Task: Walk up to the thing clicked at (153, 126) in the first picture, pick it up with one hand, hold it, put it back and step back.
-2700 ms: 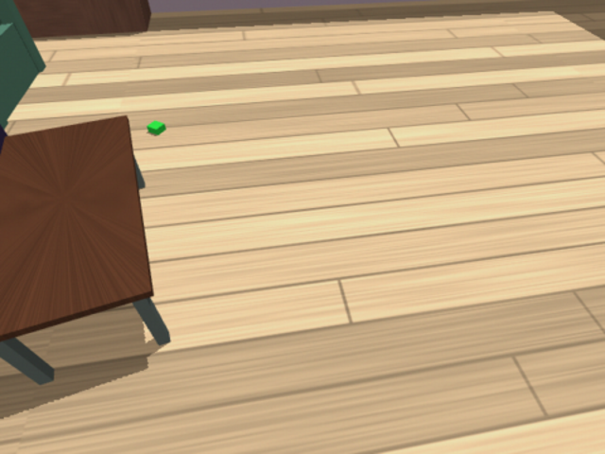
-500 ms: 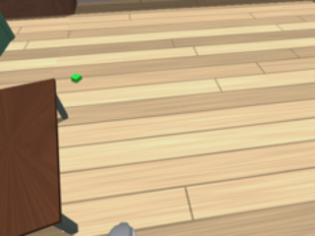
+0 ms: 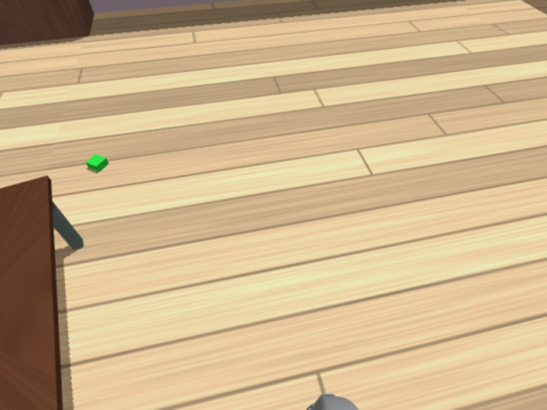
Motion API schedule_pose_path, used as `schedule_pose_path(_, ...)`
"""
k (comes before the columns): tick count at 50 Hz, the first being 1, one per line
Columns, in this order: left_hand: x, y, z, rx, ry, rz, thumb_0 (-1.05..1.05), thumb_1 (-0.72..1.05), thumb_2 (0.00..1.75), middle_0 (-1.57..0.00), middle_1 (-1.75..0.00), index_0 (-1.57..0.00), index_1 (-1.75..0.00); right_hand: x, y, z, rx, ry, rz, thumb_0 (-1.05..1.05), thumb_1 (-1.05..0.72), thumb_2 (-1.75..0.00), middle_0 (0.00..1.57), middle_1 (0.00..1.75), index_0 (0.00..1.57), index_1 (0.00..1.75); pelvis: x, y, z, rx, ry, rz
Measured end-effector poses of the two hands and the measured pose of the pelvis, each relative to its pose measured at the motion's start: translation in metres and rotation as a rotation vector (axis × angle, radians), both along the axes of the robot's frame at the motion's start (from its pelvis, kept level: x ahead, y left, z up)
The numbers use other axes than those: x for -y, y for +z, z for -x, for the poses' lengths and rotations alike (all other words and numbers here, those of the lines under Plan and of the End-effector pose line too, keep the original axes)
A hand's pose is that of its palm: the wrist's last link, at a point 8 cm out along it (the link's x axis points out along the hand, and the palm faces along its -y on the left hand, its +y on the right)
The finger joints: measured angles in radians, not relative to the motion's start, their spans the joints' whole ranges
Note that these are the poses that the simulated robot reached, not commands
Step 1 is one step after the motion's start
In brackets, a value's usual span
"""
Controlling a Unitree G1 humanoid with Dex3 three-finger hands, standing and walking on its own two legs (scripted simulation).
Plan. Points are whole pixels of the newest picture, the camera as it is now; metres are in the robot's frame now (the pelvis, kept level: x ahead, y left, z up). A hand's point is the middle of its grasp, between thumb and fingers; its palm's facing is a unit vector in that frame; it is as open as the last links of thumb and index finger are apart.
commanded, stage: walk up
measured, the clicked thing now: (97, 162) +1.39 +0.86 -0.74
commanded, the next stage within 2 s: stand in 1.22 s
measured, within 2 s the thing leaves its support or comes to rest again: neither
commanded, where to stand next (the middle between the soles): +0.12 +0.01 m, yaw +2 degrees
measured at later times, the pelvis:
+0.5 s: pelvis +0.06 +0.00 -0.01, yaw +3 degrees
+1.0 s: pelvis +0.07 +0.01 +0.02, yaw +4 degrees
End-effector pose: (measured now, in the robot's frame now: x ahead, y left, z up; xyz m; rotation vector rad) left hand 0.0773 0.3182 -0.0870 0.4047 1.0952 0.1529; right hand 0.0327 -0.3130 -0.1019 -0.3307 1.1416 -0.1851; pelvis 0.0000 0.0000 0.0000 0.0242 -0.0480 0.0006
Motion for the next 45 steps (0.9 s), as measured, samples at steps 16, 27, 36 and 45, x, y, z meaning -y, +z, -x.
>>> schedule_pose_path(16,0.024,0.013,-0.032,0.021,0.07,-0.049,0.01,0.9,0.9,-0.2,-0.3,-0.2,-0.3,0.012,-0.02,-0.085,-0.057,0.043,-0.025,0.01,-0.9,-0.9,0.21,0.3,0.2,0.29,0.017,0.003,-0.051,-0.001,0.025,0.015)
schedule_pose_path(27,0.0,-0.033,-0.041,-0.03,0.131,0.034,0.01,0.9,0.9,-0.2,-0.3,-0.2,-0.3,-0.007,-0.005,-0.103,-0.063,0.057,0.057,0.01,-0.9,-0.9,0.21,0.3,0.2,0.29,-0.006,-0.008,-0.057,-0.004,0.055,0.032)
schedule_pose_path(36,0.004,-0.031,-0.023,-0.094,0.167,0.052,0.01,0.9,0.9,-0.2,-0.3,-0.2,-0.3,-0.03,-0.001,-0.148,0.004,0.098,0.011,0.01,-0.9,-0.9,0.21,0.3,0.2,0.29,-0.007,0.001,-0.063,0.0,0.065,0.044)
schedule_pose_path(45,0.001,-0.014,-0.02,-0.116,0.202,0.027,0.01,0.9,0.9,-0.2,-0.3,-0.2,-0.3,-0.044,-0.002,-0.175,0.025,0.12,-0.047,0.01,-0.9,-0.9,0.21,0.3,0.2,0.3,-0.007,0.011,-0.071,0.0,0.067,0.033)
